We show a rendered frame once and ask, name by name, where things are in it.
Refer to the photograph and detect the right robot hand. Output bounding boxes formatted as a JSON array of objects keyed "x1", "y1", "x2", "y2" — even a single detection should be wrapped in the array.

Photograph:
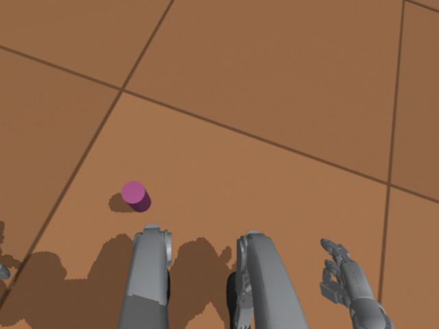
[{"x1": 320, "y1": 239, "x2": 375, "y2": 308}]

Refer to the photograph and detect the right robot foot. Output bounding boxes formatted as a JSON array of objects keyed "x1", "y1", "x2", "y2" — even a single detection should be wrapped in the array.
[{"x1": 226, "y1": 272, "x2": 250, "y2": 329}]

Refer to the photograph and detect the right robot arm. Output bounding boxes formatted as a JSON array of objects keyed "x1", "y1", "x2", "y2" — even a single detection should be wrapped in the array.
[{"x1": 349, "y1": 298, "x2": 394, "y2": 329}]

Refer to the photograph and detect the can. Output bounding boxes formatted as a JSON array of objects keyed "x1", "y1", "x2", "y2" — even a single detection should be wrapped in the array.
[{"x1": 121, "y1": 181, "x2": 151, "y2": 212}]

